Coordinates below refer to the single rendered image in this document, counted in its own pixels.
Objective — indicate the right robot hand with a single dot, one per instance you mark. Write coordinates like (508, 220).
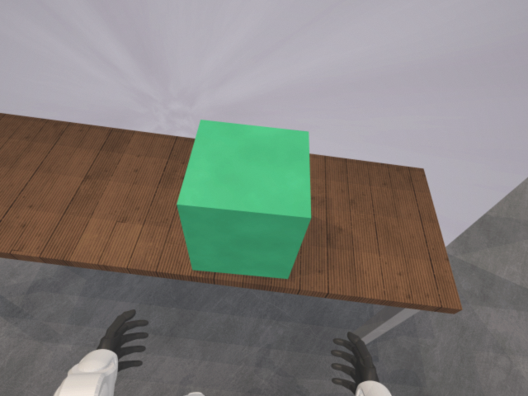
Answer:
(361, 360)

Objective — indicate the table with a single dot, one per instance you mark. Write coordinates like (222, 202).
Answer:
(104, 198)

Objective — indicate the carton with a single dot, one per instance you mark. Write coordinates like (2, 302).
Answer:
(245, 202)

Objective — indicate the left robot forearm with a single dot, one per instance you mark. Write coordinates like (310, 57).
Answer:
(94, 375)

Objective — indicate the left robot hand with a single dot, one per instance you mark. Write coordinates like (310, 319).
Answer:
(114, 338)

